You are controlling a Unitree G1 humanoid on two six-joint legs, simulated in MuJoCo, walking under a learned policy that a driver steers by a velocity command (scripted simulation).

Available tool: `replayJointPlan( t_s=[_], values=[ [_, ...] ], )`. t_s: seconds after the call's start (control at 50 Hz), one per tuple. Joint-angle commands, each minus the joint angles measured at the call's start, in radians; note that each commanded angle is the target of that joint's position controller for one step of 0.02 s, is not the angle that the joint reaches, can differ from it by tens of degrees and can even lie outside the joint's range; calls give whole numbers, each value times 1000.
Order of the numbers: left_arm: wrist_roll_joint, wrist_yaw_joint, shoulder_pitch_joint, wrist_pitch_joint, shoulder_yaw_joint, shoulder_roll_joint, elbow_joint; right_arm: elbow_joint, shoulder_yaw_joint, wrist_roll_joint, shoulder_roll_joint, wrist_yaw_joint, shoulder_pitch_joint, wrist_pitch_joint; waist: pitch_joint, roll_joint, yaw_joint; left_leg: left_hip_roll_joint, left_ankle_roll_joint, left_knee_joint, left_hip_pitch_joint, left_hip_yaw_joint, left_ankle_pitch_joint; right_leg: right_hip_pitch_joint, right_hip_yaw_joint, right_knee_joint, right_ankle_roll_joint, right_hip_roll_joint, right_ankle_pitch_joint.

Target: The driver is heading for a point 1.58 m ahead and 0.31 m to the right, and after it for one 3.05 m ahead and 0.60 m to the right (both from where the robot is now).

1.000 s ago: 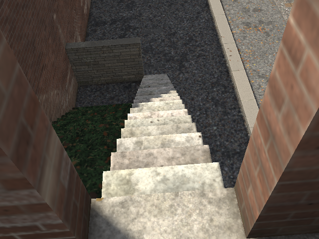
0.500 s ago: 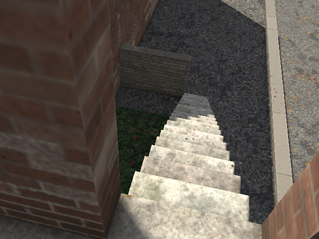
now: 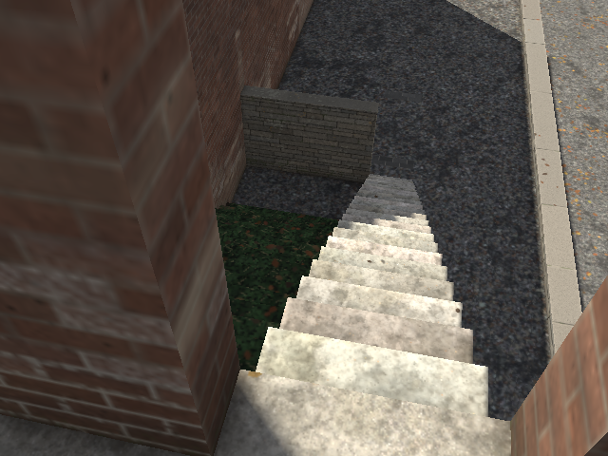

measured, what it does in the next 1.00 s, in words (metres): stands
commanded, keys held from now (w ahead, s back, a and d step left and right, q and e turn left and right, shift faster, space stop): no key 1.00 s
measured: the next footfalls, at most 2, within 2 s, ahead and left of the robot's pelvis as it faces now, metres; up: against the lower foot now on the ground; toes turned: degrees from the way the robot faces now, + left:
right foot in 1.66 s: +0.10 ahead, -0.13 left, +0.00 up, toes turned -4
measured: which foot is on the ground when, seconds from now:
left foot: down 0.00-1.00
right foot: down 0.00-1.00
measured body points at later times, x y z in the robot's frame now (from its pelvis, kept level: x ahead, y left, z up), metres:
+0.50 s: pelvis +0.01 +0.00 +0.00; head +0.02 +0.00 +0.45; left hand -0.01 +0.23 -0.16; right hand +0.03 -0.23 -0.15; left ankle +0.02 +0.10 -0.74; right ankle -0.03 -0.10 -0.74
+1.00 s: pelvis +0.02 +0.00 +0.00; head +0.03 +0.00 +0.45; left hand -0.01 +0.22 -0.16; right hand +0.01 -0.22 -0.16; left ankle +0.02 +0.10 -0.74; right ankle -0.03 -0.11 -0.74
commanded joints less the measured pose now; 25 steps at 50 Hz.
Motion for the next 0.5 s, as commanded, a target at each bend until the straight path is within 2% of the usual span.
replayJointPlan(
  t_s=[0.02, 0.26, 0.5],
  values=[
    [0, 3, 50, -7, 19, 106, 15, -19, -16, 0, -83, -5, 22, -11, 11, 22, 12, 108, 21, -74, 1, -111, 113, -19, 110, -86, -27, -110, 89],
    [2, 7, 65, -15, 2, 76, 132, 82, -10, 2, -72, -14, 45, -14, 22, 6, 8, 120, 23, -87, 29, -104, 111, -23, 107, -105, -20, -107, 107],
    [3, 13, 100, -15, -11, 50, 194, 152, 0, 3, -42, -17, 64, -18, 29, 6, 11, 122, 24, -83, 29, -95, 132, -22, 104, -97, -18, -106, 127]
  ],
)
Keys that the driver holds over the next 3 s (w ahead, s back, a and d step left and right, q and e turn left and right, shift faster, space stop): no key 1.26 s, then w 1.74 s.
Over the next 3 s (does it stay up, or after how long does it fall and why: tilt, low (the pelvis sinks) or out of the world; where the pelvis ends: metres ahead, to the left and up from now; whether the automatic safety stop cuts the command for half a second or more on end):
stays up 0.65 -0.09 -0.08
